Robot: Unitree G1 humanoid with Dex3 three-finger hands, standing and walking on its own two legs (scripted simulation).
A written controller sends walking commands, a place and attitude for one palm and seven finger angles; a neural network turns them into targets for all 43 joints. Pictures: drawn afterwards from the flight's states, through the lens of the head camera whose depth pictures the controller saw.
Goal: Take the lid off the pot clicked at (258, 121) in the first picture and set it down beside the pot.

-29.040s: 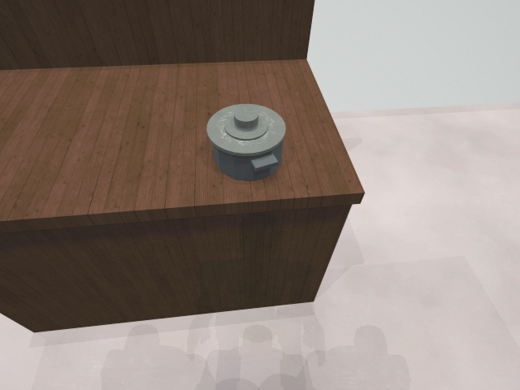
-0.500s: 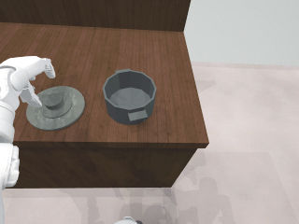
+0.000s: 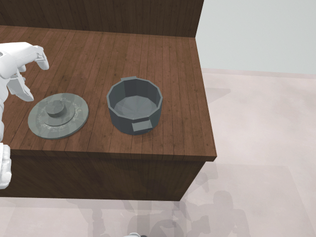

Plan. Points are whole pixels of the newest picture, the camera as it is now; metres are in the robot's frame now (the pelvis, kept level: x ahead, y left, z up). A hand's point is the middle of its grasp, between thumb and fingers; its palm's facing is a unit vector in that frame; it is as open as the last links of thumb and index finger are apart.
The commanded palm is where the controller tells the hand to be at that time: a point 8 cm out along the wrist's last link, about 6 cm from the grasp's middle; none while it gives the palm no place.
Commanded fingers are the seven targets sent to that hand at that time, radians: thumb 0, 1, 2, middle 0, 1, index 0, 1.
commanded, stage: raise the empty hand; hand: left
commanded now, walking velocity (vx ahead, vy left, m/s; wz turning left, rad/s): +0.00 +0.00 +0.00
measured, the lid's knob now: (56, 108) +0.47 +0.31 +0.00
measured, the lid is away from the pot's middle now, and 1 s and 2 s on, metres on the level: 0.24 0.24 0.24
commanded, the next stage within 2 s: draw the hand back to the body in 0.12 s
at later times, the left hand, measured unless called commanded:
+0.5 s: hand (22, 86) +0.42 +0.32 +0.14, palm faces -0.37 -0.09 -0.92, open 11.0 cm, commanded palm +0.41 +0.31 +0.21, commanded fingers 0.00 0.03 0.56 -0.32 -0.91 -0.32 -0.91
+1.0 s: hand (47, 75) +0.41 +0.24 +0.19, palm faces +0.35 -0.89 -0.30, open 10.8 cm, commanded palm +0.35 +0.29 +0.20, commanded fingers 0.00 0.25 0.65 -0.29 -0.76 -0.29 -0.76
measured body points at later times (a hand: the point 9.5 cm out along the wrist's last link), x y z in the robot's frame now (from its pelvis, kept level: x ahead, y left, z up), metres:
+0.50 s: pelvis +0.00 -0.01 +0.00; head +0.06 +0.00 +0.45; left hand +0.44 +0.32 +0.19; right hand +0.08 -0.28 -0.11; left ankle +0.05 +0.04 -0.73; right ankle -0.04 -0.15 -0.73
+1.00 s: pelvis +0.01 -0.03 +0.02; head +0.03 -0.02 +0.46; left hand +0.39 +0.29 +0.20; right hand +0.14 -0.27 -0.08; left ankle +0.05 +0.04 -0.73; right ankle -0.04 -0.15 -0.73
